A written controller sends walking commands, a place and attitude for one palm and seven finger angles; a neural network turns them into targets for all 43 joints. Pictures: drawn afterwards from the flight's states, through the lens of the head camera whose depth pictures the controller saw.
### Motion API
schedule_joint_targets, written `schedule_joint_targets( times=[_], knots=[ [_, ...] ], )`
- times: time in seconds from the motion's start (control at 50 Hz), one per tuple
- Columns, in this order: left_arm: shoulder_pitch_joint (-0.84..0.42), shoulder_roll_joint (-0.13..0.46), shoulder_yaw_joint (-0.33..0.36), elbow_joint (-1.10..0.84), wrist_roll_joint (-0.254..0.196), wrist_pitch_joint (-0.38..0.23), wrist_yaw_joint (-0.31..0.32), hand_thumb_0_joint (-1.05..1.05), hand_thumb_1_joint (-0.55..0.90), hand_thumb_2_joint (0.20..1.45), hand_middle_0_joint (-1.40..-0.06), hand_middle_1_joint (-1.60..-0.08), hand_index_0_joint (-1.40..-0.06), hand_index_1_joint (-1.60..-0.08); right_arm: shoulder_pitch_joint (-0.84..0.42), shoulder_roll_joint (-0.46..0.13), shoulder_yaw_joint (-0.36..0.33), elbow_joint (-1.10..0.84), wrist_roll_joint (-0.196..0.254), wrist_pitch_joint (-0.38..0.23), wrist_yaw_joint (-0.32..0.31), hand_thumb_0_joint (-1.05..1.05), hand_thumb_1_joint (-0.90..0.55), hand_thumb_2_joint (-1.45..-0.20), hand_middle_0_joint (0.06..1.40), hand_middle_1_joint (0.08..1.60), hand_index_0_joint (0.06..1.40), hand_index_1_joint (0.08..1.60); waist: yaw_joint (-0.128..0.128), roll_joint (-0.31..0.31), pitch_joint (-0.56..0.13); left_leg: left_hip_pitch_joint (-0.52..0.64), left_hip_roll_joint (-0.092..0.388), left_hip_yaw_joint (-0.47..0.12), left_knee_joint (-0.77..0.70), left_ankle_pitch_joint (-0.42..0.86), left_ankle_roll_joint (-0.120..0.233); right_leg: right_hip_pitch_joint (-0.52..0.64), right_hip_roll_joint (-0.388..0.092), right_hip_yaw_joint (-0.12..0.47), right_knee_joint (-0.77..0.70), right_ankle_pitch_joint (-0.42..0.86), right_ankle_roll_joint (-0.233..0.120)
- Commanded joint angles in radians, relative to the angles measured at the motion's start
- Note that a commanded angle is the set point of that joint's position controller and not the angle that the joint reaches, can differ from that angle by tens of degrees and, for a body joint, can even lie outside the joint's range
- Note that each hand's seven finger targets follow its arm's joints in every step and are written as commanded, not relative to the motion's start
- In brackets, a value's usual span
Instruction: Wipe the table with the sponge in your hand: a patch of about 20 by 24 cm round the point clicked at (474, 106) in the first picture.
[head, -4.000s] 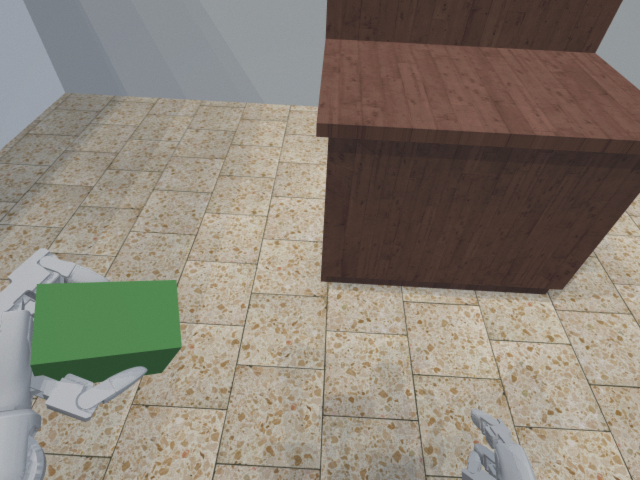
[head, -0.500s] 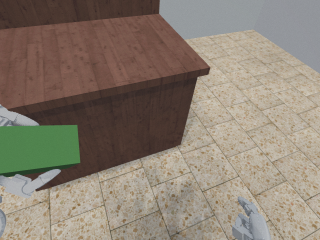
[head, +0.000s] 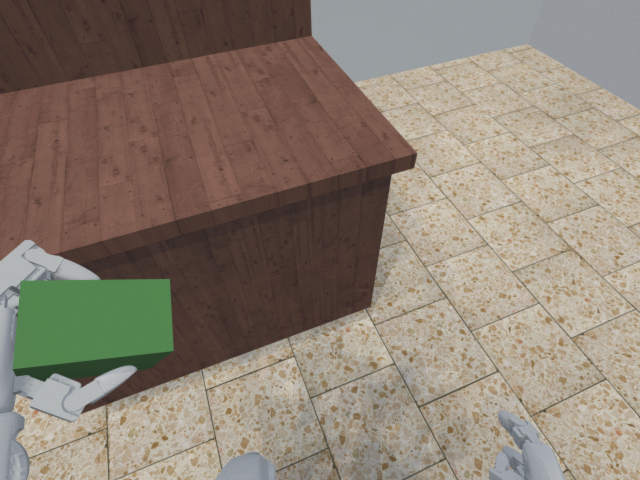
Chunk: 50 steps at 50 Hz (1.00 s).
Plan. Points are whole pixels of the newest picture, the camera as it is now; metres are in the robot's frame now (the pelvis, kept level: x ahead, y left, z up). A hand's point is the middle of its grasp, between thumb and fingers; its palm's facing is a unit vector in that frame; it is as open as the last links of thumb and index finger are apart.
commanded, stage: take the last steps up to it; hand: left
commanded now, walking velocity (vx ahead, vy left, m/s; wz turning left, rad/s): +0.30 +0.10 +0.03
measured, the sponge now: (116, 330) +0.23 +0.20 +0.15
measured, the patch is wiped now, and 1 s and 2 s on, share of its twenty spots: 0.00 0.00 0.00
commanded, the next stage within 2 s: come to a stop and stand still in 0.96 s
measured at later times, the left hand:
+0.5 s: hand (67, 243) +0.30 +0.26 +0.18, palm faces +0.37 -0.81 -0.46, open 10.8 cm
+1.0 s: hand (98, 201) +0.37 +0.26 +0.18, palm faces +0.39 -0.80 -0.46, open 10.8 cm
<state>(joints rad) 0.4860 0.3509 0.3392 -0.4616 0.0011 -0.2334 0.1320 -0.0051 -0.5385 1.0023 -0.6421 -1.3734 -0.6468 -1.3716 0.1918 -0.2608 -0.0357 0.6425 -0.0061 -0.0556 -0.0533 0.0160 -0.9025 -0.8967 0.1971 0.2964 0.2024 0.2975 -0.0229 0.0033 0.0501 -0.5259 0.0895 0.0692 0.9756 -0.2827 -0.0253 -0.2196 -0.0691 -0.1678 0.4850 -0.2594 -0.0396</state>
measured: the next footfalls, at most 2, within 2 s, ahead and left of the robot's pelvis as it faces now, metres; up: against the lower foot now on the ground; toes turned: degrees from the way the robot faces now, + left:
left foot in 0.16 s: +0.14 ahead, +0.15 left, +0.00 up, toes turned +8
right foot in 0.58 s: +0.18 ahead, -0.07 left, +0.00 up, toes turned -9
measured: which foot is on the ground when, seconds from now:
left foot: up 0.00-0.14, down 0.16-0.60, up 0.62-1.00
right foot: down 0.00-0.18, up 0.20-0.56, down 0.58-1.00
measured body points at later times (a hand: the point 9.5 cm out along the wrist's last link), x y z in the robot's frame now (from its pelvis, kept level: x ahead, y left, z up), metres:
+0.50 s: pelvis +0.09 +0.03 +0.00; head +0.11 +0.03 +0.45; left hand +0.28 +0.30 +0.21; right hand +0.25 -0.16 -0.10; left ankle +0.10 +0.14 -0.74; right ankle +0.13 -0.08 -0.71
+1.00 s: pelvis +0.16 +0.02 -0.01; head +0.18 +0.02 +0.44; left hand +0.34 +0.30 +0.20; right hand +0.32 -0.24 -0.09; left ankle +0.20 +0.14 -0.74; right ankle +0.14 -0.07 -0.74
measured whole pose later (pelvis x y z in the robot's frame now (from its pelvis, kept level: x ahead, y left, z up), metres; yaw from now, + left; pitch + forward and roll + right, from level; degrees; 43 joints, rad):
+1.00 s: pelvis +0.16 +0.02 -0.01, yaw +0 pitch -1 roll +1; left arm 0.53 0.40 0.38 -0.58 -0.02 -0.23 0.17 0.00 -0.54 1.00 -0.64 -1.38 -0.65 -1.37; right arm 0.21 -0.26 -0.04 0.57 0.00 -0.05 -0.07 0.01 -0.90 -0.90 0.19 0.30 0.20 0.30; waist -0.01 -0.02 0.05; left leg -0.30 0.05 0.14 0.54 -0.23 -0.01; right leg -0.22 -0.05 -0.15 0.56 -0.33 -0.03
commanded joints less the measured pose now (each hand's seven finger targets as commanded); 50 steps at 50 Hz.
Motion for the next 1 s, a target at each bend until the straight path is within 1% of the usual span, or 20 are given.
schedule_joint_targets(
  times=[0.0, 0.06, 0.1, 0.12, 0.14, 0.16, 0.18, 0.22, 0.3, 0.52, 0.54, 0.58, 0.6, 0.64, 0.68, 0.72, 0.84, 0.92, 0.96, 0.98],
  knots=[
    [-0.041, 0.202, 0.157, -0.277, -0.027, -0.066, 0.053, 0.000, 0.100, 1.300, -1.200, -1.600, -1.200, -1.600, -0.061, -0.029, -0.021, -0.186, 0.004, -0.062, -0.008, 0.000, -0.900, -0.900, 0.200, 0.300, 0.200, 0.300, 0.046, -0.140, -0.153, 0.075, -0.013, 0.065, -0.257, 0.000, 0.023, 0.140, -0.247, 0.197, -0.166, 0.261, -0.106],
    [-0.055, 0.198, 0.162, -0.264, -0.029, -0.051, 0.067, 0.000, 0.100, 1.300, -1.200, -1.600, -1.200, -1.600, -0.044, -0.032, -0.026, -0.195, 0.003, -0.063, -0.015, 0.000, -0.900, -0.900, 0.200, 0.300, 0.200, 0.300, 0.044, -0.144, -0.151, 0.165, -0.042, 0.105, -0.380, 0.031, 0.026, 0.127, -0.228, 0.212, -0.137, 0.187, -0.096],
    [-0.108, 0.188, 0.140, -0.281, -0.031, -0.051, 0.069, 0.000, 0.100, 1.300, -1.200, -1.600, -1.200, -1.600, -0.033, -0.044, -0.032, -0.198, 0.007, -0.061, -0.024, 0.000, -0.900, -0.900, 0.200, 0.300, 0.200, 0.300, 0.026, -0.095, -0.158, 0.309, -0.046, 0.115, -0.501, 0.082, 0.031, 0.076, -0.181, 0.164, -0.036, 0.105, -0.056],
    [-0.135, 0.185, 0.134, -0.282, -0.029, -0.057, 0.068, 0.000, 0.100, 1.300, -1.200, -1.600, -1.200, -1.600, -0.023, -0.056, -0.037, -0.197, 0.009, -0.062, -0.031, 0.000, -0.900, -0.900, 0.200, 0.300, 0.200, 0.300, 0.014, -0.009, -0.168, 0.406, -0.028, 0.081, -0.544, 0.084, 0.047, 0.016, -0.144, 0.142, 0.079, 0.098, -0.030],
    [-0.163, 0.170, 0.120, -0.296, -0.029, -0.064, 0.067, 0.000, 0.100, 1.300, -1.200, -1.600, -1.200, -1.600, -0.020, -0.082, -0.044, -0.201, 0.013, -0.061, -0.032, 0.000, -0.900, -0.900, 0.200, 0.300, 0.200, 0.300, 0.001, 0.183, -0.178, 0.505, 0.092, -0.114, -0.604, 0.086, 0.106, -0.120, -0.058, 0.085, 0.277, -0.005, 0.012],
    [-0.169, 0.172, 0.120, -0.288, -0.028, -0.074, 0.068, 0.000, 0.100, 1.300, -1.200, -1.600, -1.200, -1.600, -0.024, -0.083, -0.041, -0.208, 0.016, -0.062, -0.026, 0.000, -0.900, -0.900, 0.200, 0.300, 0.200, 0.300, 0.011, 0.350, -0.177, 0.592, 0.284, -0.396, -0.649, 0.236, 0.209, -0.313, 0.033, 0.048, 0.495, -0.344, 0.046],
    [-0.180, 0.198, 0.109, -0.242, -0.014, -0.081, 0.059, 0.000, 0.100, 1.300, -1.200, -1.600, -1.200, -1.600, -0.035, -0.067, -0.027, -0.214, 0.014, -0.069, -0.020, 0.000, -0.900, -0.900, 0.200, 0.300, 0.200, 0.300, 0.016, 0.287, -0.138, 0.518, 0.326, -0.486, -0.688, 0.215, 0.246, -0.362, 0.035, 0.108, 0.642, -0.388, 0.034],
    [-0.217, 0.209, 0.116, -0.265, -0.007, -0.075, 0.050, 0.000, 0.100, 1.300, -1.200, -1.600, -1.200, -1.600, -0.047, -0.053, -0.016, -0.177, 0.007, -0.079, -0.015, 0.000, -0.900, -0.900, 0.200, 0.300, 0.200, 0.300, 0.010, 0.237, -0.098, 0.440, 0.305, -0.408, -0.689, 0.183, 0.252, -0.402, -0.023, 0.150, 0.710, -0.299, 0.046],
    [-0.107, 0.175, 0.104, -0.361, -0.017, -0.064, 0.034, 0.000, 0.100, 1.300, -1.200, -1.600, -1.200, -1.600, -0.039, -0.056, -0.018, -0.169, 0.014, -0.098, 0.000, 0.000, -0.900, -0.900, 0.200, 0.300, 0.200, 0.300, 0.027, 0.230, -0.137, 0.399, 0.196, -0.158, -0.664, 0.257, 0.201, -0.344, -0.019, 0.093, 0.582, -0.143, 0.067],
    [-0.123, 0.162, 0.119, -0.175, -0.022, -0.023, 0.034, 0.000, 0.100, 1.300, -1.200, -1.600, -1.200, -1.600, -0.054, -0.047, 0.003, -0.147, 0.011, -0.083, -0.021, 0.000, -0.900, -0.900, 0.200, 0.300, 0.200, 0.300, 0.023, 0.136, -0.142, 0.275, 0.160, -0.055, -0.536, 0.056, 0.121, 0.032, 0.051, -0.006, -0.010, -0.028, 0.067],
    [-0.142, 0.170, 0.116, -0.158, -0.014, -0.020, 0.036, 0.000, 0.100, 1.300, -1.200, -1.600, -1.200, -1.600, -0.053, -0.041, 0.003, -0.144, 0.011, -0.077, -0.021, 0.000, -0.900, -0.900, 0.200, 0.300, 0.200, 0.300, 0.022, 0.049, -0.150, 0.210, 0.126, -0.028, -0.420, 0.016, 0.102, 0.111, -0.002, 0.073, -0.076, -0.004, 0.040],
    [-0.162, 0.203, 0.121, -0.159, -0.009, -0.013, 0.040, 0.000, 0.100, 1.300, -1.200, -1.600, -1.200, -1.600, -0.075, -0.013, 0.013, -0.167, 0.011, -0.070, -0.013, 0.000, -0.900, -0.900, 0.200, 0.300, 0.200, 0.300, 0.032, -0.281, -0.154, -0.093, -0.067, 0.042, 0.025, -0.275, 0.031, 0.249, -0.346, 0.615, -0.205, 0.143, -0.135],
    [-0.213, 0.207, 0.124, -0.182, -0.020, -0.015, 0.039, 0.000, 0.100, 1.300, -1.200, -1.600, -1.200, -1.600, -0.092, -0.039, 0.004, -0.159, 0.009, -0.081, -0.011, 0.000, -0.900, -0.900, 0.200, 0.300, 0.200, 0.300, 0.034, -0.249, -0.140, -0.104, -0.044, -0.053, 0.151, -0.249, 0.017, 0.194, -0.379, 0.618, -0.227, 0.116, -0.144],
    [-0.143, 0.200, 0.128, -0.169, -0.024, -0.027, 0.031, 0.000, 0.100, 1.300, -1.200, -1.600, -1.200, -1.600, -0.080, -0.041, 0.000, -0.144, 0.010, -0.070, -0.003, 0.000, -0.900, -0.900, 0.200, 0.300, 0.200, 0.300, 0.024, -0.161, -0.093, -0.125, -0.013, -0.091, 0.245, -0.140, -0.002, 0.144, -0.331, 0.505, -0.209, 0.168, -0.138],
    [-0.121, 0.230, 0.158, -0.234, -0.016, -0.048, 0.038, 0.000, 0.100, 1.300, -1.200, -1.600, -1.200, -1.600, -0.101, -0.031, 0.011, -0.135, 0.007, -0.049, -0.004, 0.000, -0.900, -0.900, 0.200, 0.300, 0.200, 0.300, 0.023, -0.066, -0.132, -0.114, -0.004, -0.068, 0.200, -0.097, -0.011, 0.174, -0.287, 0.328, -0.150, 0.428, -0.113],
    [-0.080, 0.223, 0.166, -0.263, -0.017, -0.063, 0.042, 0.000, 0.100, 1.300, -1.200, -1.600, -1.200, -1.600, -0.096, -0.031, 0.008, -0.149, 0.003, -0.042, -0.005, 0.000, -0.900, -0.900, 0.200, 0.300, 0.200, 0.300, 0.017, -0.072, -0.154, -0.070, -0.004, -0.037, 0.098, -0.059, -0.009, 0.176, -0.259, 0.226, -0.132, 0.554, -0.097],
    [0.028, 0.221, 0.200, -0.315, -0.035, -0.058, 0.063, 0.000, 0.100, 1.300, -1.200, -1.600, -1.200, -1.600, -0.075, -0.024, -0.010, -0.206, 0.000, -0.046, -0.008, 0.000, -0.900, -0.900, 0.200, 0.300, 0.200, 0.300, 0.052, -0.108, -0.198, 0.071, -0.039, 0.067, -0.270, -0.036, 0.008, 0.226, -0.239, 0.217, -0.102, 0.542, -0.107],
    [0.019, 0.187, 0.172, -0.252, -0.041, -0.036, 0.067, 0.000, 0.100, 1.300, -1.200, -1.600, -1.200, -1.600, -0.045, -0.035, -0.018, -0.209, 0.006, -0.037, -0.014, 0.000, -0.900, -0.900, 0.200, 0.300, 0.200, 0.300, 0.034, -0.146, -0.192, 0.217, -0.060, 0.093, -0.442, 0.059, 0.013, 0.155, -0.204, 0.197, -0.058, 0.355, -0.069],
    [-0.040, 0.178, 0.147, -0.244, -0.039, -0.033, 0.064, 0.000, 0.100, 1.300, -1.200, -1.600, -1.200, -1.600, -0.037, -0.049, -0.028, -0.207, 0.010, -0.031, -0.024, 0.000, -0.900, -0.900, 0.200, 0.300, 0.200, 0.300, 0.019, -0.092, -0.173, 0.359, -0.037, 0.078, -0.544, 0.109, 0.030, 0.056, -0.164, 0.185, 0.010, 0.225, -0.028],
    [-0.068, 0.166, 0.125, -0.255, -0.043, -0.036, 0.060, 0.000, 0.100, 1.300, -1.200, -1.600, -1.200, -1.600, -0.035, -0.071, -0.036, -0.209, 0.017, -0.031, -0.030, 0.000, -0.900, -0.900, 0.200, 0.300, 0.200, 0.300, 0.010, 0.036, -0.166, 0.441, 0.045, -0.028, -0.591, 0.124, 0.068, -0.039, -0.109, 0.151, 0.127, 0.118, 0.003]
  ],
)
